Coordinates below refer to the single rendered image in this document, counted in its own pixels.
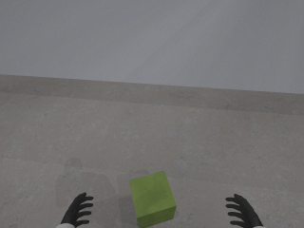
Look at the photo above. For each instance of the left robot hand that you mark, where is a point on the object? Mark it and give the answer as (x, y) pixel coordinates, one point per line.
(72, 213)

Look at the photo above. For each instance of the carton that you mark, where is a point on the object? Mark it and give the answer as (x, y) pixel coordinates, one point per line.
(153, 199)

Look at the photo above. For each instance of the right robot hand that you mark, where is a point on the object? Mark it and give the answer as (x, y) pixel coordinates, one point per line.
(248, 214)

